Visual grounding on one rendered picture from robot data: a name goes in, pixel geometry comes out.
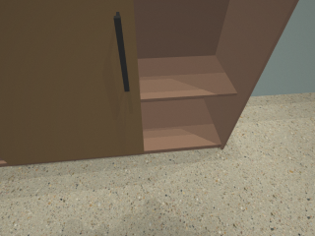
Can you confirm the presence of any handle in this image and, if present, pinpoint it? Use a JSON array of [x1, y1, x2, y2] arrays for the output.
[[113, 12, 130, 92]]

